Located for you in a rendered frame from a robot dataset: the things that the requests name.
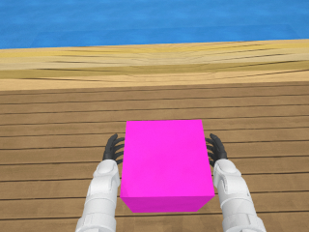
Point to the carton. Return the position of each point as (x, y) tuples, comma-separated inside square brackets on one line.
[(166, 167)]

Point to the robot right forearm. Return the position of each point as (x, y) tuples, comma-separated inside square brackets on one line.
[(237, 207)]

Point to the robot left forearm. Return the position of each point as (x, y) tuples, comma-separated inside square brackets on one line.
[(101, 200)]

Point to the left robot hand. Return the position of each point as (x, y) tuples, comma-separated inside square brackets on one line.
[(110, 149)]

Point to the right robot hand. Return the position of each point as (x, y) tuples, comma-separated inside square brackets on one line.
[(217, 148)]

